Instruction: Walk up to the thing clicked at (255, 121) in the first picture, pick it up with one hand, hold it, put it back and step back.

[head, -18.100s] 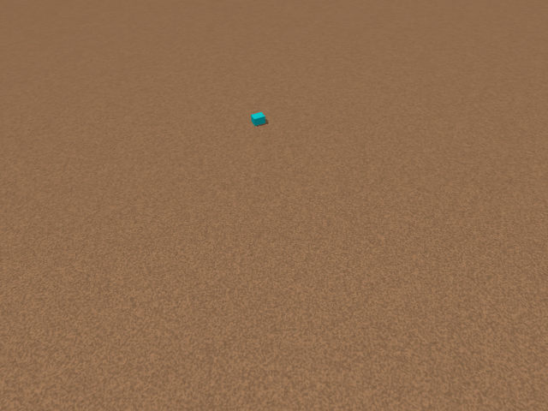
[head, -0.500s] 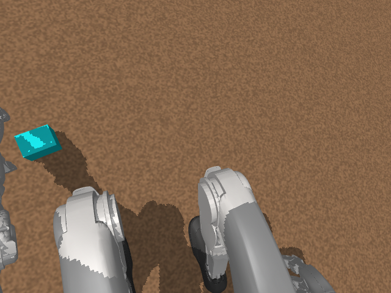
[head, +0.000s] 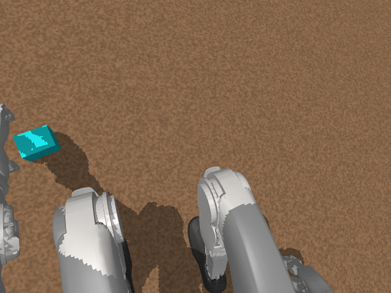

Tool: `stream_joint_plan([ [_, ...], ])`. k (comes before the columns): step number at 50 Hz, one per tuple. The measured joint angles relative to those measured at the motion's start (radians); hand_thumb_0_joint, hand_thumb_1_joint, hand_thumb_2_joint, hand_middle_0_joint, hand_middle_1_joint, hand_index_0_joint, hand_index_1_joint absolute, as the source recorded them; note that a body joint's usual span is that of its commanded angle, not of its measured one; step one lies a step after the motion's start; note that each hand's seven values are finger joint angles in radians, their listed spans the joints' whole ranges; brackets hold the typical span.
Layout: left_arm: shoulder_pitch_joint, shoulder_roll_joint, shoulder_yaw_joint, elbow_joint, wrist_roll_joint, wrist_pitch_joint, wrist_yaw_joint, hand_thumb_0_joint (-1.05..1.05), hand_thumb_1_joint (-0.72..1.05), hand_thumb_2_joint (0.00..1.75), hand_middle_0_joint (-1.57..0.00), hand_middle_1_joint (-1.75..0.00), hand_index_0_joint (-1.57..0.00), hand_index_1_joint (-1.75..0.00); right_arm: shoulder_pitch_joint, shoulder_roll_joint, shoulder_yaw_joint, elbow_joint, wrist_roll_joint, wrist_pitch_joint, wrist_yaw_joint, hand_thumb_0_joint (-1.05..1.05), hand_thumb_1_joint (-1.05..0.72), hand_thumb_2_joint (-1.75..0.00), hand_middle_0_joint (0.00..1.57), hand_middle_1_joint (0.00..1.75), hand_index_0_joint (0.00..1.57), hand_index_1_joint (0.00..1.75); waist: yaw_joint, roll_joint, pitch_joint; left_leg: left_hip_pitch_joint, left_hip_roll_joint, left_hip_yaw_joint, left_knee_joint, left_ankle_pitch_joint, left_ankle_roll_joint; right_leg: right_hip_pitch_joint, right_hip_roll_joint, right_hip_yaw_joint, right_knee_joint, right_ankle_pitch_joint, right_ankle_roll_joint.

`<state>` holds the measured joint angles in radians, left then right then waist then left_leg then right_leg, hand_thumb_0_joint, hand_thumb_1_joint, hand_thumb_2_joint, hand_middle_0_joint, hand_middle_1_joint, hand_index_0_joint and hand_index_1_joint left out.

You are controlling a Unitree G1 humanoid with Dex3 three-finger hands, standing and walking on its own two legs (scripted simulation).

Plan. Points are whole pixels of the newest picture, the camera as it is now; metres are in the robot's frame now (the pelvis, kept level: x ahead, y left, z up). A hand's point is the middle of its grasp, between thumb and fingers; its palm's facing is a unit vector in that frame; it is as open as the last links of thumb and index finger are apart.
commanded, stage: approach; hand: left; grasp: from above
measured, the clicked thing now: (38, 143) +0.46 +0.32 -0.30
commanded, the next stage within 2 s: close in in 0.54 s
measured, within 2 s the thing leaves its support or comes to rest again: neither
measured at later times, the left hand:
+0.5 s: hand (16, 139) +0.44 +0.33 -0.19, palm faces -0.42 -0.21 -0.88, open 11.7 cm
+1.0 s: hand (20, 140) +0.44 +0.32 -0.20, palm faces -0.40 -0.21 -0.89, open 12.7 cm
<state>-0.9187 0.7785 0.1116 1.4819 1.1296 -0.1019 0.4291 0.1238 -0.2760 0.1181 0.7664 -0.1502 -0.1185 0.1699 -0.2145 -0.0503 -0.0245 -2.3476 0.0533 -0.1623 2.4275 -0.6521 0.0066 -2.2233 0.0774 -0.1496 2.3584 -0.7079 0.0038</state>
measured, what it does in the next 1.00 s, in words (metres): stands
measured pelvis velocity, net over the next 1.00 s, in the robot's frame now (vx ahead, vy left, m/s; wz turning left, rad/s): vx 0.00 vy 0.00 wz -0.02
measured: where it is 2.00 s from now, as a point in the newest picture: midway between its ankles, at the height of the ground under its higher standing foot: (167, 277)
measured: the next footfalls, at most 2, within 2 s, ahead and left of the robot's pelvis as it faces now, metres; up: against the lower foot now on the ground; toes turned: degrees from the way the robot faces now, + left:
none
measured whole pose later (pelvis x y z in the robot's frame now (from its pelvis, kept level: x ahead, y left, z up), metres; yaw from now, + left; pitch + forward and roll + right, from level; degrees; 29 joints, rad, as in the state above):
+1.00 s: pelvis +0.00 +0.00 -0.01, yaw -1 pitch +30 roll -10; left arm -1.02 0.81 0.16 1.62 1.14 -0.07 0.49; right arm 0.13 -0.30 0.16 0.74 -0.18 -0.16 0.20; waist -0.28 -0.07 0.03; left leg -2.35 0.06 -0.18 2.46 -0.65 0.01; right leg -2.23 0.09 -0.17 2.37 -0.70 0.01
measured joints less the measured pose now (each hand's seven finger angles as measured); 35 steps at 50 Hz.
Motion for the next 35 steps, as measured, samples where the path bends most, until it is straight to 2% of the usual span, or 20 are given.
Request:
stream_joint_plan([
  [4,-0.049,-0.014,-0.032,0.026,0.012,0.004,0.022,0.00,-0.15,0.66,-0.46,-0.66,-0.46,-0.67,0.000,0.001,0.009,0.004,-0.008,-0.014,-0.001,0.01,-0.90,-0.89,0.21,0.30,0.20,0.30,-0.015,-0.011,0.006,-0.004,-0.003,-0.003,0.003,0.003,-0.005,-0.005,-0.002,-0.003,0.005,0.002,-0.004],
  [6,-0.075,-0.022,-0.031,0.040,0.019,0.011,0.041,0.00,-0.15,0.67,-0.45,-0.67,-0.45,-0.68,0.001,0.000,0.015,0.004,-0.013,-0.020,0.000,0.01,-0.90,-0.89,0.21,0.30,0.20,0.30,-0.028,-0.012,0.008,-0.007,-0.002,-0.006,0.006,0.003,-0.008,-0.009,-0.001,-0.006,0.007,0.004,-0.006],
  [12,-0.134,-0.021,0.028,0.078,0.032,0.063,0.081,0.00,-0.16,0.67,-0.46,-0.66,-0.46,-0.67,0.012,-0.010,0.028,-0.013,-0.021,-0.026,0.010,0.01,-0.90,-0.89,0.20,0.30,0.20,0.30,-0.069,0.006,0.012,-0.018,0.005,-0.015,0.012,-0.003,-0.007,-0.024,0.007,-0.012,0.006,0.008,-0.005],
  [16,-0.132,-0.014,0.049,0.074,0.004,0.101,0.067,0.00,-0.15,0.66,-0.47,-0.66,-0.47,-0.67,0.029,-0.016,0.030,-0.018,-0.012,-0.021,0.021,0.01,-0.90,-0.89,0.20,0.30,0.20,0.30,-0.079,0.026,0.018,-0.016,0.013,-0.013,0.013,-0.011,-0.004,-0.028,0.015,-0.009,0.004,0.008,-0.002],
  [22,-0.063,0.006,0.074,0.052,-0.044,0.100,0.000,0.00,-0.14,0.65,-0.46,-0.67,-0.47,-0.67,0.045,-0.007,0.030,-0.027,0.000,-0.007,0.034,0.01,-0.90,-0.89,0.20,0.30,0.20,0.30,-0.069,0.033,0.045,-0.001,0.019,-0.009,0.013,-0.016,-0.002,-0.017,0.020,-0.006,0.005,0.008,0.000],
  [26,-0.014,0.012,0.065,-0.005,-0.050,0.065,-0.035,0.00,-0.16,0.65,-0.45,-0.68,-0.46,-0.68,0.053,0.002,0.027,-0.025,-0.001,-0.009,0.038,0.01,-0.90,-0.89,0.20,0.30,0.20,0.30,-0.046,0.018,0.058,0.002,0.013,-0.009,0.017,-0.011,-0.005,-0.012,0.014,-0.005,0.012,0.007,-0.002],
  [31,0.007,-0.002,0.018,-0.068,-0.037,0.030,-0.024,0.00,-0.18,0.67,-0.44,-0.68,-0.44,-0.69,0.050,0.006,0.015,-0.005,-0.001,-0.014,0.033,0.01,-0.90,-0.89,0.21,0.30,0.20,0.30,-0.016,0.004,0.041,-0.004,0.002,-0.010,0.019,-0.006,-0.007,-0.009,0.005,-0.007,0.015,0.001,-0.004],
  [35,-0.010,-0.025,-0.013,-0.050,-0.022,0.033,0.001,0.00,-0.20,0.70,-0.43,-0.68,-0.43,-0.70,0.033,0.002,0.008,-0.001,0.001,-0.018,0.028,0.01,-0.90,-0.89,0.21,0.30,0.20,0.30,-0.011,0.003,0.012,-0.004,-0.001,-0.010,0.012,-0.009,-0.005,-0.002,0.002,-0.008,0.006,-0.006,-0.002],
])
